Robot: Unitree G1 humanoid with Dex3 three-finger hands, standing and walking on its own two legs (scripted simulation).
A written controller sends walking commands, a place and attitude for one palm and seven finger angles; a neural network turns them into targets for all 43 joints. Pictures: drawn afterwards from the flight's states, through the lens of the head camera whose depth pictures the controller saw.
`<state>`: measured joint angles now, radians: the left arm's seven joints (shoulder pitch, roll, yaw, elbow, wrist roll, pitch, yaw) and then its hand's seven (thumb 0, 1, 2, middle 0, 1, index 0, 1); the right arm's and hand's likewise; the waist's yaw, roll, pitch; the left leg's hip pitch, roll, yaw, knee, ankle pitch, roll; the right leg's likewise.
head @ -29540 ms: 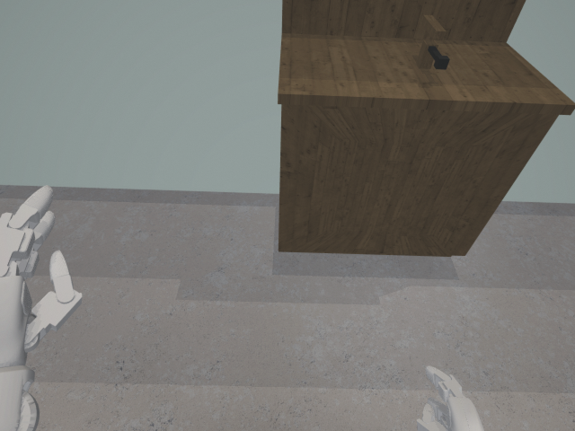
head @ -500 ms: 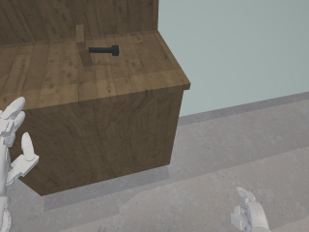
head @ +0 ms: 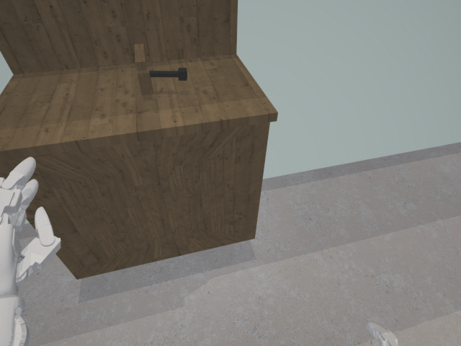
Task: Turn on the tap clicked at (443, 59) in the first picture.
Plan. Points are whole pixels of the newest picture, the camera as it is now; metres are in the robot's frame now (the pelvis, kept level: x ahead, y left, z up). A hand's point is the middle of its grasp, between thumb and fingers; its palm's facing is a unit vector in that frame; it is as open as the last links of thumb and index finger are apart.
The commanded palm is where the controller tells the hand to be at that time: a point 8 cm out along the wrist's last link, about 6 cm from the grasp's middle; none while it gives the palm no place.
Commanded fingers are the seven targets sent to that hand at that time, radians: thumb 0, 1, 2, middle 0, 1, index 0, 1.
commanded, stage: stop stepping back and stand still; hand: left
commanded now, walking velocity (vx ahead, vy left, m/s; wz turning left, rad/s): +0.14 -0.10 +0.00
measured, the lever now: (182, 74) +0.84 +0.18 +0.10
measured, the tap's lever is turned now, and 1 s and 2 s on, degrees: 76 76 76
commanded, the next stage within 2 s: stand and check the lever's angle in 0.36 s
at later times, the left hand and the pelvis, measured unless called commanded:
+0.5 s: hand (45, 245) +0.21 +0.25 +0.17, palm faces +0.41 -0.83 -0.37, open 7.4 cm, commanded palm +0.15 +0.29 +0.18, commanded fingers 0.00 0.90 0.90 -0.20 -0.30 -0.20 -0.30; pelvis -0.01 +0.01 -0.01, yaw +0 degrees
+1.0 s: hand (42, 235) +0.22 +0.26 +0.16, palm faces +0.39 -0.84 -0.39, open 7.4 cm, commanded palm +0.17 +0.30 +0.18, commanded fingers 0.00 0.90 0.90 -0.20 -0.30 -0.20 -0.30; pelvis +0.01 +0.02 +0.01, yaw -1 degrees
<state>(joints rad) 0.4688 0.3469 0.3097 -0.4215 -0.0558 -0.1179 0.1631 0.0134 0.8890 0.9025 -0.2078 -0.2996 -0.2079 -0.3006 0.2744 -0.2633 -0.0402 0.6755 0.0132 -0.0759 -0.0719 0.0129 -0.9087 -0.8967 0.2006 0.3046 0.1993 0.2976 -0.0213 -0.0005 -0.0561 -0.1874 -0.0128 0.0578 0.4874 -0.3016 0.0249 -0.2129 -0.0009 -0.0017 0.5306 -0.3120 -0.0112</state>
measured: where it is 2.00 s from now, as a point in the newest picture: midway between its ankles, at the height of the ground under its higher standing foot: outside the picture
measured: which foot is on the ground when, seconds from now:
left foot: down 0.00-1.00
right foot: down 0.00-1.00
